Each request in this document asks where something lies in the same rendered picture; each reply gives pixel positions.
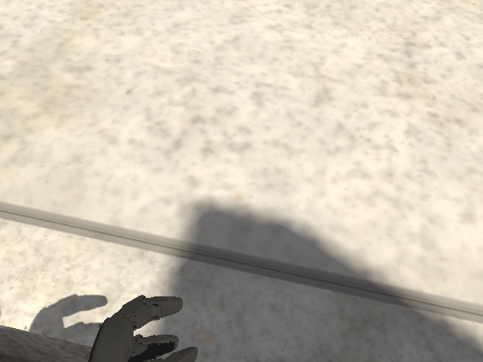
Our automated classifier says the left robot hand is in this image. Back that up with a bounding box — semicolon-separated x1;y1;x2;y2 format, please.
86;295;198;362

